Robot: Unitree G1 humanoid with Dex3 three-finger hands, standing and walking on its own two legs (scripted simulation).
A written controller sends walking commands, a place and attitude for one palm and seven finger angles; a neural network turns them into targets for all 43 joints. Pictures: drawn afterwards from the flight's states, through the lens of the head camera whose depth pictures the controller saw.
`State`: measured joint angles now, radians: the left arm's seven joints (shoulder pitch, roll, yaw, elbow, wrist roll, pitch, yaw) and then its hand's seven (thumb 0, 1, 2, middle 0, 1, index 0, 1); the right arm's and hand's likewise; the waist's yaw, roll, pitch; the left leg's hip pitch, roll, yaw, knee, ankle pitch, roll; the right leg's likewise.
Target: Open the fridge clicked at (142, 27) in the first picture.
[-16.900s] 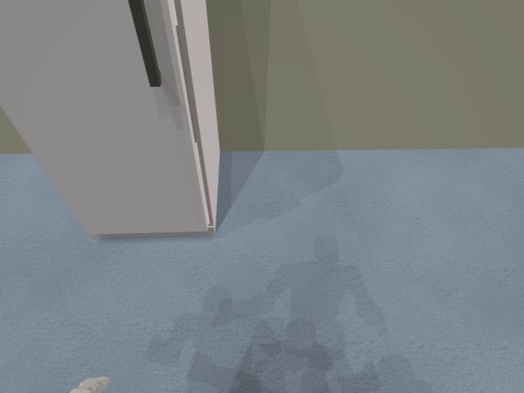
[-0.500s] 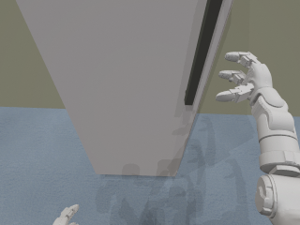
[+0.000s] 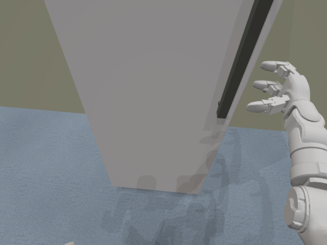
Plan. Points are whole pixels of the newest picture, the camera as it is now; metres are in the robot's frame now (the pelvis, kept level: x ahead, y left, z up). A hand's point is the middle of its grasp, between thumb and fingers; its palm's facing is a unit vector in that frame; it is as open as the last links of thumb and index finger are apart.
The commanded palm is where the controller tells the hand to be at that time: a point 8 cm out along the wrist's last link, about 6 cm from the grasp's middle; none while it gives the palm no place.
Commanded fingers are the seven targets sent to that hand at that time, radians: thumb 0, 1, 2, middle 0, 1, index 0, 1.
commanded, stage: move the hooked fingers beside the handle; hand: right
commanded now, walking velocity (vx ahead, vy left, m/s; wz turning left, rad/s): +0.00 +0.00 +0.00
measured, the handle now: (241, 50) +0.51 -0.11 +0.25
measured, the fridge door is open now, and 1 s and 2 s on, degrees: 0 0 0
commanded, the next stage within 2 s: none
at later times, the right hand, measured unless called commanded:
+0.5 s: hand (266, 91) +0.45 -0.18 +0.18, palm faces -0.01 +1.00 -0.01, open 14.0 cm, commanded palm +0.43 -0.23 +0.19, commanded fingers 0.00 0.50 -0.30 0.30 1.20 0.30 1.20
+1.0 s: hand (263, 92) +0.45 -0.17 +0.18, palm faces -0.01 +1.00 -0.01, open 13.9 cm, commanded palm +0.43 -0.22 +0.19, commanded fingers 0.00 0.50 -0.30 0.30 1.20 0.30 1.20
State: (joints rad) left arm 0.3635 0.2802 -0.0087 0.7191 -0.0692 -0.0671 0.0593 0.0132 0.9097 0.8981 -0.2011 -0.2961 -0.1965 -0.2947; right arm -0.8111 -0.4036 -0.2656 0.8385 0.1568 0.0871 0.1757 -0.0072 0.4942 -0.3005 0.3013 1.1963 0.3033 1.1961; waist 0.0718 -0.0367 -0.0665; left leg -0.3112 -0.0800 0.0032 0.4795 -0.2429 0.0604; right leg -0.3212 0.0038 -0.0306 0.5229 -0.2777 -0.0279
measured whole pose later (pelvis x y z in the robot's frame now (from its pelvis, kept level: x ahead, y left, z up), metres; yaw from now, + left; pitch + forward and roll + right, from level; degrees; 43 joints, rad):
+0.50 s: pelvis -0.01 -0.01 +0.00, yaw -1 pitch +5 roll +1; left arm 0.33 0.27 -0.03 0.71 -0.07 -0.09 0.05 0.01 0.91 0.90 -0.20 -0.30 -0.20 -0.29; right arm -0.91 -0.40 -0.22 0.97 0.16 0.01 0.18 -0.01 0.50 -0.30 0.30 1.20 0.30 1.20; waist 0.07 -0.03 -0.06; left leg -0.36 -0.06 0.02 0.53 -0.25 0.05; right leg -0.38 0.02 -0.02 0.57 -0.28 -0.04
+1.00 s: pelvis +0.00 -0.02 +0.00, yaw +0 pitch +4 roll +1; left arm 0.35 0.25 -0.02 0.71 -0.06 -0.08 0.05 0.01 0.91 0.90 -0.20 -0.30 -0.20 -0.29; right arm -0.81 -0.34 -0.22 0.81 0.16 0.08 0.14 -0.01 0.50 -0.30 0.30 1.20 0.30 1.20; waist 0.06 -0.03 -0.07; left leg -0.31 -0.06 0.00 0.49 -0.25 0.04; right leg -0.33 0.02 -0.03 0.54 -0.29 -0.05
